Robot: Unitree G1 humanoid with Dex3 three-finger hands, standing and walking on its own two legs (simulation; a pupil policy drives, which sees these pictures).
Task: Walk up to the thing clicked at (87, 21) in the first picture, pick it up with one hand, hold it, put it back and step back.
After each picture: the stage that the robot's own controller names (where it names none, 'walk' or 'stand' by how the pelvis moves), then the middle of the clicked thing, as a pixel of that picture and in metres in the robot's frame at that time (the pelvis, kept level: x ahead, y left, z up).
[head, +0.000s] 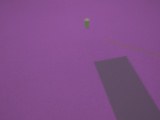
stand; (86, 23) +1.81 -0.02 -0.72
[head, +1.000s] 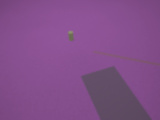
walk; (70, 35) +1.66 +0.27 -0.70
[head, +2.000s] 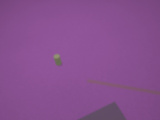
walk; (57, 59) +1.09 +0.38 -0.72
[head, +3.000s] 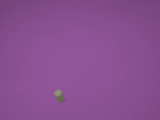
walk; (59, 96) +0.70 +0.32 -0.72
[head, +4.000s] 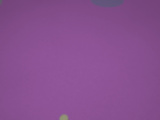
walk; out of the picture +0.47 +0.20 -0.71
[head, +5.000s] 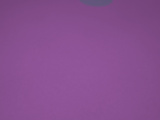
stand; out of the picture +0.37 +0.23 -0.71
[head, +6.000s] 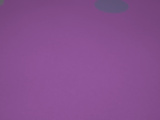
stand; out of the picture +0.37 +0.20 -0.72
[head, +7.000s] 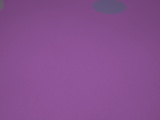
stand; out of the picture +0.39 +0.21 -0.72
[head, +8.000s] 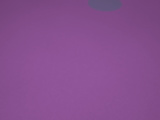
stand; out of the picture +0.38 +0.22 -0.73
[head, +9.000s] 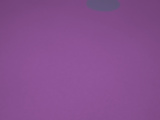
stand; out of the picture +0.37 +0.22 -0.73
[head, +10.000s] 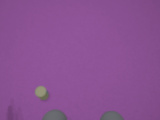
go down; (42, 93) +0.40 +0.24 -0.52
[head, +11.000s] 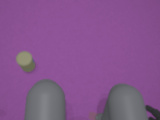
go down; (26, 62) +0.43 +0.27 -0.30
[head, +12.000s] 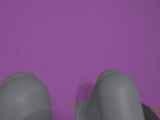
close in; out of the picture +0.41 +0.30 -0.24
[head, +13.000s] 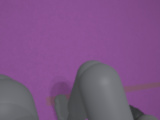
close; out of the picture +0.41 +0.32 -0.22
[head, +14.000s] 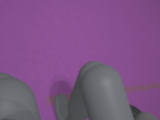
close; out of the picture +0.40 +0.33 -0.22
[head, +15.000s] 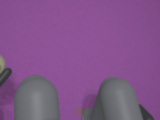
lift; out of the picture +0.34 +0.30 -0.11
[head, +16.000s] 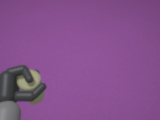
hold; (32, 88) +0.33 +0.19 +0.03
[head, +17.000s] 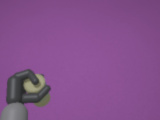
hold; (38, 91) +0.33 +0.18 -0.01
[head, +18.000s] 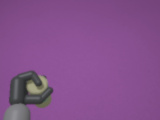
crouch; (40, 92) +0.32 +0.17 +0.00
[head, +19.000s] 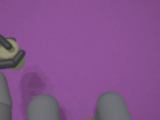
crouch; (12, 56) +0.43 +0.24 -0.10
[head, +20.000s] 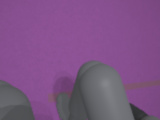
lower; out of the picture +0.41 +0.32 -0.22
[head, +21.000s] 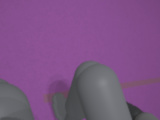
lower; out of the picture +0.41 +0.33 -0.22
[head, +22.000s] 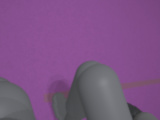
lower; out of the picture +0.41 +0.33 -0.22
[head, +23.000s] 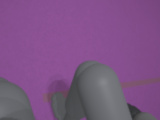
lower; out of the picture +0.41 +0.33 -0.22
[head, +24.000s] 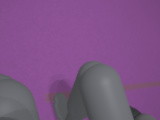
loosen; out of the picture +0.40 +0.33 -0.22
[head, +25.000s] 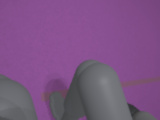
withdraw; out of the picture +0.39 +0.33 -0.23
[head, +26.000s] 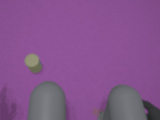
walk; (33, 63) +0.45 +0.26 -0.34
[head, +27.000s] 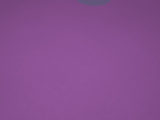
stand; out of the picture +0.37 +0.21 -0.66
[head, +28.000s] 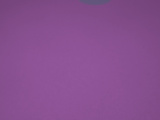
stand; out of the picture +0.39 +0.23 -0.67
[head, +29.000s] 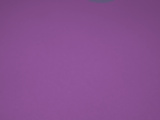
stand; out of the picture +0.39 +0.22 -0.69
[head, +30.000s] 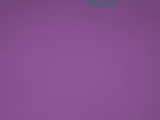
walk; out of the picture +0.39 +0.22 -0.72
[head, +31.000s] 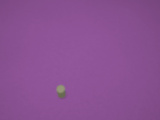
walk; (61, 91) +0.57 +0.17 -0.70
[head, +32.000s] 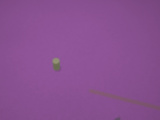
walk; (56, 64) +0.89 +0.22 -0.71
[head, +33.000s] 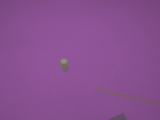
stand; (64, 64) +1.02 +0.22 -0.71
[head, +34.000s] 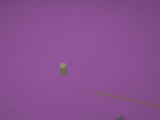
stand; (63, 68) +1.02 +0.23 -0.73
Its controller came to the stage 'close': yes
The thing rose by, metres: 0.71
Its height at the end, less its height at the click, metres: +0.00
